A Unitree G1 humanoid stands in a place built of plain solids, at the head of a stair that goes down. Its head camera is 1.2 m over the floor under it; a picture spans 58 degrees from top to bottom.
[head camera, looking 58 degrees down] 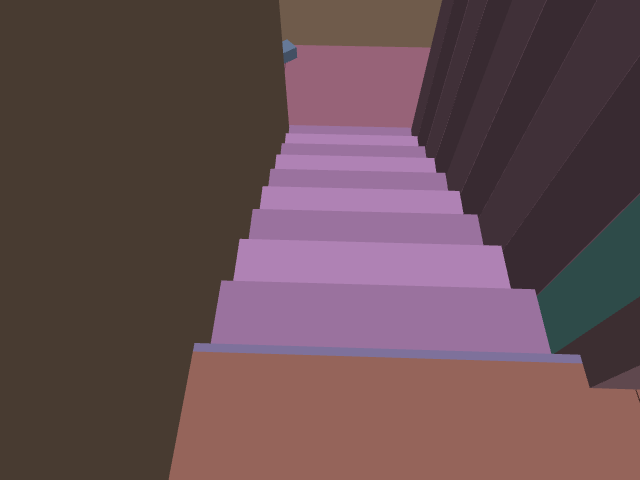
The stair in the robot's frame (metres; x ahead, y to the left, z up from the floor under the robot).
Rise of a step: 0.18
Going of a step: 0.28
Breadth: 1.10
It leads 2 degrees to the right of straight ahead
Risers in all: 10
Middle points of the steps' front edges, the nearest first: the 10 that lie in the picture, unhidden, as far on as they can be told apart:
0.39 -0.19 0.00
0.67 -0.20 -0.17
0.96 -0.21 -0.35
1.24 -0.22 -0.53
1.53 -0.23 -0.70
1.81 -0.24 -0.88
2.10 -0.25 -1.05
2.38 -0.25 -1.23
2.67 -0.26 -1.40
2.95 -0.27 -1.58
